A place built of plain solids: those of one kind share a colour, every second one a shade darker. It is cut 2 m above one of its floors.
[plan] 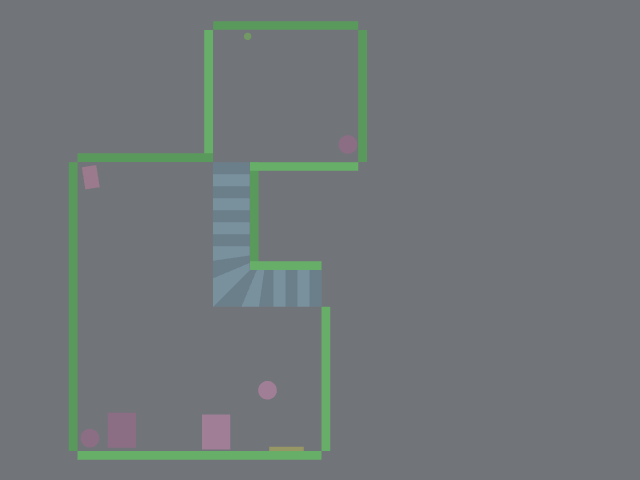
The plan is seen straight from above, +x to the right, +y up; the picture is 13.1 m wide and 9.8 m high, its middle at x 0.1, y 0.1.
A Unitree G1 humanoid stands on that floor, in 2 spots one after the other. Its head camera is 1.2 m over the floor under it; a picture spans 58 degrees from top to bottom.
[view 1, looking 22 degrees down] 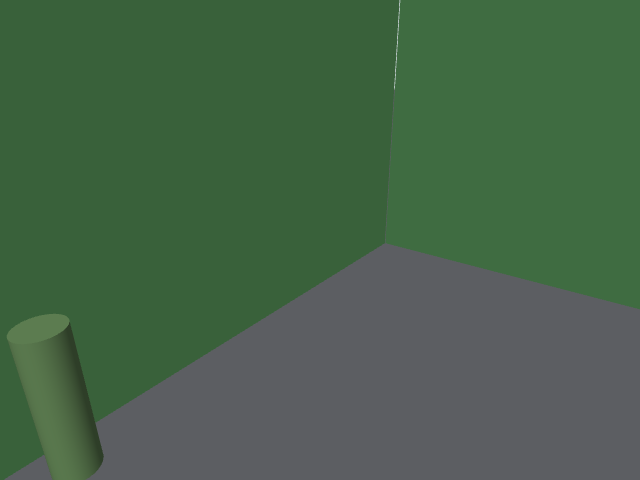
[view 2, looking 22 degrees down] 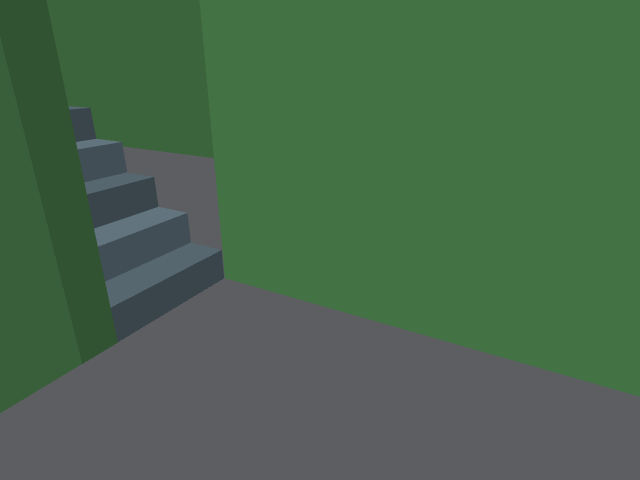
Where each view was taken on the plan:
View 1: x -1.73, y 3.02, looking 37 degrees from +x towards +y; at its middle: wall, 2.46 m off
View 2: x -0.31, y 3.34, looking -151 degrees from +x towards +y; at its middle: wall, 2.19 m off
